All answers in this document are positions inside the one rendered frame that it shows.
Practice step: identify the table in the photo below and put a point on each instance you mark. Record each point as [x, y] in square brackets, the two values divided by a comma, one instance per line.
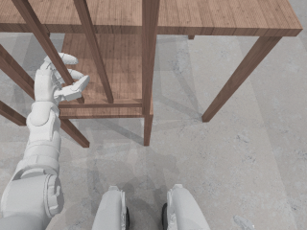
[268, 19]

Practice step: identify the chair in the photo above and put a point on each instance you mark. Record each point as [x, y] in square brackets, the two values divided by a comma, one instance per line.
[120, 67]

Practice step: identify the robot left shin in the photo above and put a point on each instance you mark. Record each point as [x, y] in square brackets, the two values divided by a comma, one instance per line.
[123, 218]

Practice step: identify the robot left hand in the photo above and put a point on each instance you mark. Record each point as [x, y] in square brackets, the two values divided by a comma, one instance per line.
[47, 83]

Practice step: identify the robot left upper arm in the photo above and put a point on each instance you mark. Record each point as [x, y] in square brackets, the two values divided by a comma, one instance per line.
[30, 203]

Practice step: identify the right robot thigh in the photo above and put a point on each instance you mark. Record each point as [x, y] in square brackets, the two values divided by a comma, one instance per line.
[188, 213]

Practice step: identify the robot right hand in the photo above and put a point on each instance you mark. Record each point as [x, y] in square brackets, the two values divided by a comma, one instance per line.
[245, 224]

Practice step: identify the robot left forearm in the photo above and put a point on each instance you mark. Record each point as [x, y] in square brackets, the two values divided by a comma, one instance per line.
[41, 155]

